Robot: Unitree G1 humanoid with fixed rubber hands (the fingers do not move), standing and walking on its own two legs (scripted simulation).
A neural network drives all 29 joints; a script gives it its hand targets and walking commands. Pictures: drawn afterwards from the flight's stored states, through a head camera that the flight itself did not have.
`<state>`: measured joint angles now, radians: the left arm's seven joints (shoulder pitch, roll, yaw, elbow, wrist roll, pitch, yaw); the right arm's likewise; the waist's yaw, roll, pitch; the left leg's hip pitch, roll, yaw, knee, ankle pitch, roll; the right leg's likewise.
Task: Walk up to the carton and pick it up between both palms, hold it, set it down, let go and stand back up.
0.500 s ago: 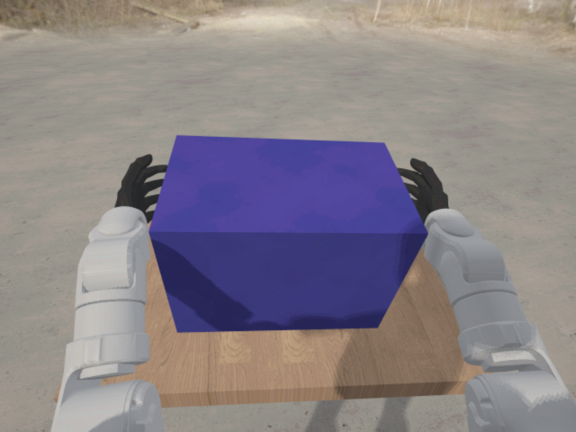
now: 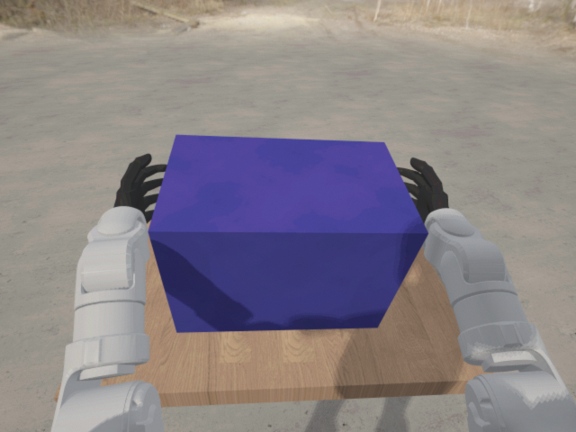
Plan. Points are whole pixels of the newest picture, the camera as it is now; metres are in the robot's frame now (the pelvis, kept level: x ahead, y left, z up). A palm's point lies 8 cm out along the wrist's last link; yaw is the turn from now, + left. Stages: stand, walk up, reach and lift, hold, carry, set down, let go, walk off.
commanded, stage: set down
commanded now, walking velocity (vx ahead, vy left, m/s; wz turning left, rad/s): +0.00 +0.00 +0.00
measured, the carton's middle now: (281, 236) +0.38 +0.01 +0.15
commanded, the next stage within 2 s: none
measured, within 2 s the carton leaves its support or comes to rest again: neither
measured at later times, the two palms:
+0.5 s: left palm (151, 217) +0.36 +0.19 +0.20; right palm (435, 210) +0.38 -0.21 +0.20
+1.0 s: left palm (148, 240) +0.35 +0.20 +0.16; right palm (422, 221) +0.39 -0.20 +0.17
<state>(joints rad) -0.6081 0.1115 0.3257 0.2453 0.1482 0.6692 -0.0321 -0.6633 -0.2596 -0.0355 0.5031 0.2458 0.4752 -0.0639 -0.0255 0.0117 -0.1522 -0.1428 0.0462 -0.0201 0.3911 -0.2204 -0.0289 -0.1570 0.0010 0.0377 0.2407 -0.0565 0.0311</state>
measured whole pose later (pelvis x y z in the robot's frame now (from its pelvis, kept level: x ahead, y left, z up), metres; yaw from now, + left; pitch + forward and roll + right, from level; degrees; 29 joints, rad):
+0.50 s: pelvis +0.01 +0.00 +0.00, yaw +0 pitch -2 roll -1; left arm -0.59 0.03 0.37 0.28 0.21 0.53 -0.02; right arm -0.69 -0.26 -0.09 0.65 0.19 0.23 0.02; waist -0.03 0.01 -0.11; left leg -0.11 0.05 -0.02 0.36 -0.21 -0.03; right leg -0.14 0.00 0.04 0.24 -0.07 0.03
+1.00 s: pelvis +0.01 +0.00 +0.00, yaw +0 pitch -2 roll -1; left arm -0.50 -0.02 0.36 0.24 0.21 0.46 0.02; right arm -0.66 -0.26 -0.09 0.73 0.19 0.10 0.07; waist 0.00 0.01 -0.09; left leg -0.11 0.05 -0.02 0.35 -0.22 -0.03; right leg -0.14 0.00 0.04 0.24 -0.07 0.02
